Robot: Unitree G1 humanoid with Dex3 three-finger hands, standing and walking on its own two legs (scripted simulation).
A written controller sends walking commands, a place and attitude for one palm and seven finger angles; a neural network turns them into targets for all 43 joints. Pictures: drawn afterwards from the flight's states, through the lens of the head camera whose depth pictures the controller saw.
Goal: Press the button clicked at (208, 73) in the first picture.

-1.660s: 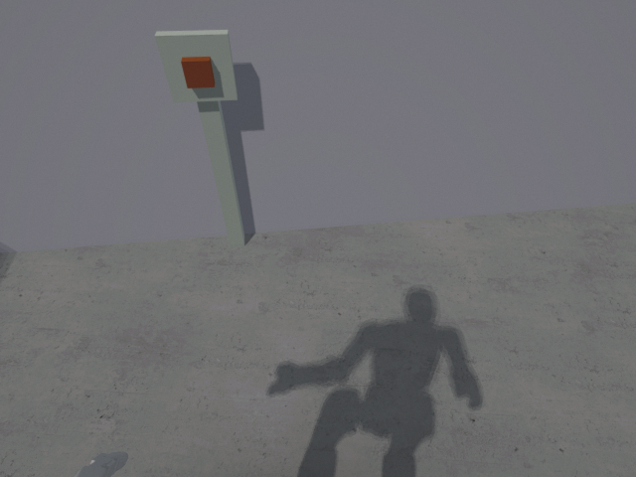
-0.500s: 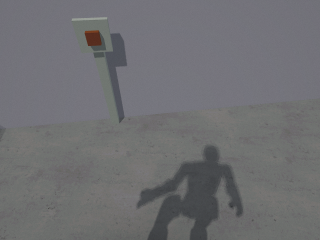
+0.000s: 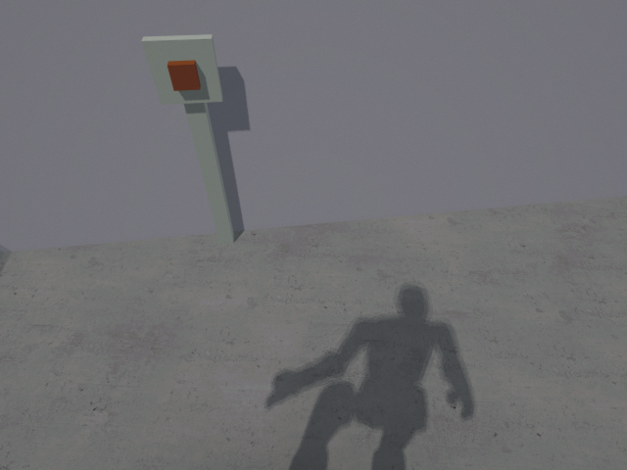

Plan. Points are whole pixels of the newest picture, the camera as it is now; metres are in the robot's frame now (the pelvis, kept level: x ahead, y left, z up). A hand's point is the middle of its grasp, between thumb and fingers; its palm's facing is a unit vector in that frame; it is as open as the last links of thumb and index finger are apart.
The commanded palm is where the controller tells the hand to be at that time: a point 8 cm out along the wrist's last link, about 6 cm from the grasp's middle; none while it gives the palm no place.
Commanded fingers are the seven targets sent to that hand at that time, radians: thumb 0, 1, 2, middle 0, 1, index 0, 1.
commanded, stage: walk to a spot facing it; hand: left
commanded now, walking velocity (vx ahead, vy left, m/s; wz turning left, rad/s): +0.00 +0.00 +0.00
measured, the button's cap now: (184, 75) +1.07 +0.43 -0.01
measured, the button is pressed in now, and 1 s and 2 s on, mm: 0 0 0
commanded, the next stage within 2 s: take the last steps up to it in 0.74 s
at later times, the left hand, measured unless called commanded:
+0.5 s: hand out of the picture +0.02 +0.23 -0.20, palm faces +0.10 -0.98 -0.16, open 7.4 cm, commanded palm none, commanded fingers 0.00 0.90 0.90 -0.20 -0.30 -0.20 -0.30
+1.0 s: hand (211, 329) +0.39 +0.22 -0.18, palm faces +0.14 -0.97 -0.17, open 7.4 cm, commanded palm none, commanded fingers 0.00 0.90 0.90 -0.20 -0.30 -0.20 -0.30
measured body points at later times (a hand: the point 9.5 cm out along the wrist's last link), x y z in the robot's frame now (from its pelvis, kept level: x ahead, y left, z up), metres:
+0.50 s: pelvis +0.08 +0.05 -0.01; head +0.08 +0.07 +0.44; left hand +0.02 +0.28 -0.18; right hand +0.05 -0.19 -0.16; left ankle +0.03 +0.12 -0.75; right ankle +0.02 -0.09 -0.69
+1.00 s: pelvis +0.31 +0.04 -0.02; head +0.33 +0.04 +0.43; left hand +0.38 +0.27 -0.17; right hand +0.26 -0.18 -0.18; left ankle +0.16 +0.14 -0.63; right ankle +0.37 -0.02 -0.75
